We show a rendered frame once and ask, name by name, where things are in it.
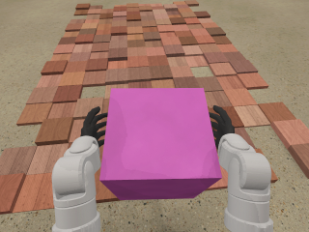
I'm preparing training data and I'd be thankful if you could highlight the right robot forearm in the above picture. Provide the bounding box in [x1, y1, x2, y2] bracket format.
[217, 133, 273, 232]

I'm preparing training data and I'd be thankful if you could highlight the carton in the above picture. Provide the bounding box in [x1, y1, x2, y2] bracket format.
[99, 88, 222, 200]

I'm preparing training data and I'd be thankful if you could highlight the left robot hand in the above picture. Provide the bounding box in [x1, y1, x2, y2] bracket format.
[80, 106, 108, 147]

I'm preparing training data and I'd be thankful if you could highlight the right robot hand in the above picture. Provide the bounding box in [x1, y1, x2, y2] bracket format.
[209, 105, 235, 149]

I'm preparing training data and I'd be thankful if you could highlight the left robot forearm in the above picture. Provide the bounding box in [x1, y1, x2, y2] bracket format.
[51, 135, 101, 232]

